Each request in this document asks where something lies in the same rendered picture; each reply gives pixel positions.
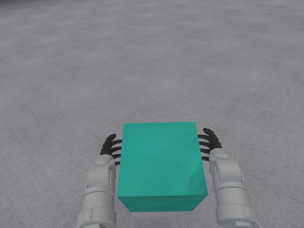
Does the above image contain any robot left hand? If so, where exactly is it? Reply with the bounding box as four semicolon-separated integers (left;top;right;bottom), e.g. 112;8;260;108
100;134;123;165

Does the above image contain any right robot forearm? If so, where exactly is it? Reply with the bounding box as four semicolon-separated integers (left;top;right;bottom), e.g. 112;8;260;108
209;148;262;228

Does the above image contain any left robot forearm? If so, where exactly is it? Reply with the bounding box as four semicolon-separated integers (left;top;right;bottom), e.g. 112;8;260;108
75;154;117;228

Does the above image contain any carton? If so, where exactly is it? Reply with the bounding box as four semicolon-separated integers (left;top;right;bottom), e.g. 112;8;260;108
117;122;208;213

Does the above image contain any robot right hand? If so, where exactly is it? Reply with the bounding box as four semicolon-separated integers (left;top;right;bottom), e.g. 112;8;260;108
198;128;222;162

